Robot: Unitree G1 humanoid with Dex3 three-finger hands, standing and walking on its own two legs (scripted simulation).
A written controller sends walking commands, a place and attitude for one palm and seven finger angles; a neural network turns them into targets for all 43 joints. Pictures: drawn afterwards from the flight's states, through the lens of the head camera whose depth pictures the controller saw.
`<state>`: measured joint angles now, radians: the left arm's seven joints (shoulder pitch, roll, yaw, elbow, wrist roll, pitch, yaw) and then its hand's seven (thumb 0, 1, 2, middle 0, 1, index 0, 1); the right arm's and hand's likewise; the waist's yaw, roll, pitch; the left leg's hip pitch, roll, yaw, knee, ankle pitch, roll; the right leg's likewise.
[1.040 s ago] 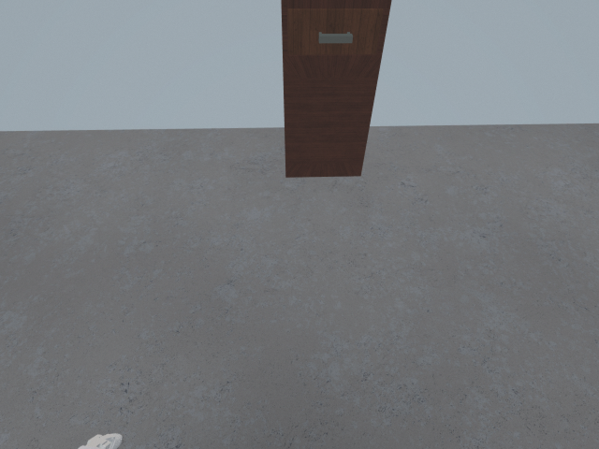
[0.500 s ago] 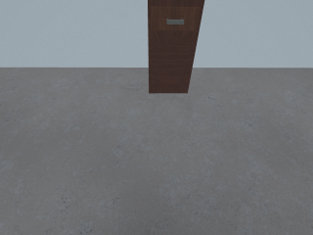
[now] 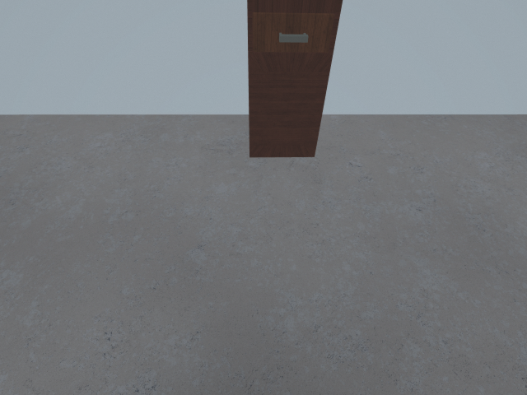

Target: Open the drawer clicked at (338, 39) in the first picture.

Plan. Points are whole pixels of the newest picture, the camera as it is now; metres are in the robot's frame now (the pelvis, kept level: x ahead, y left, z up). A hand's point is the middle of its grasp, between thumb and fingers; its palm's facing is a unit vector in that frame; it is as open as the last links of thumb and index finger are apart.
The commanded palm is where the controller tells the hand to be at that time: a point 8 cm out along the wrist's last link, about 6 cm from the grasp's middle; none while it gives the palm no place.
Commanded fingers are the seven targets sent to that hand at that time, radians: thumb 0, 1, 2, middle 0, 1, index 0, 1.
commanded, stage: look at it before walking up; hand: left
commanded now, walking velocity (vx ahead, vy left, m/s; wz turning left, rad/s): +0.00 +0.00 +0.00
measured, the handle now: (293, 36) +1.51 -0.04 -0.06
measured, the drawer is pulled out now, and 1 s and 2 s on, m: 0.00 0.00 0.00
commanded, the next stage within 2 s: walk to a spot facing it in 0.40 s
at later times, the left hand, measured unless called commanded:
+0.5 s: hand out of the picture +0.07 +0.25 -0.16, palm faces -0.03 -0.94 -0.33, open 7.4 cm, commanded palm none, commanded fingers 0.00 0.90 0.90 -0.20 -0.30 -0.20 -0.30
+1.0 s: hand out of the picture +0.06 +0.14 -0.17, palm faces -0.11 -0.98 -0.18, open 7.4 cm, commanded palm none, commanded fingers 0.00 0.90 0.90 -0.20 -0.30 -0.20 -0.30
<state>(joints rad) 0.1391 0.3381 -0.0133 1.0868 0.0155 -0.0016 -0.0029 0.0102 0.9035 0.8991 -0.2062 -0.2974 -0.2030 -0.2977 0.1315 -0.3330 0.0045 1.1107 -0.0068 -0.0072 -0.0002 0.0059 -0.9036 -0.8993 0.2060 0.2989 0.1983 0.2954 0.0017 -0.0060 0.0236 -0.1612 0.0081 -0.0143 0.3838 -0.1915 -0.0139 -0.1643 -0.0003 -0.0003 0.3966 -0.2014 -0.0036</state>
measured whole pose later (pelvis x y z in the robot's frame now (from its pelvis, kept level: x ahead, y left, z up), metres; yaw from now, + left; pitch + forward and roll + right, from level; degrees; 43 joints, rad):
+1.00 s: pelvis +0.09 -0.03 +0.00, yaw -11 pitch +1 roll +1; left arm 0.46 0.14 0.02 1.05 0.03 -0.04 0.00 0.01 0.91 0.90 -0.21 -0.30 -0.20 -0.30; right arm 0.20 -0.21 -0.05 1.02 -0.02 0.01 0.01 0.01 -0.91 -0.90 0.20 0.30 0.20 0.29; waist 0.04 0.01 0.03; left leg -0.55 0.09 0.06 1.06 -0.30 -0.06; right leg -0.12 0.06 0.03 0.41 -0.30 -0.07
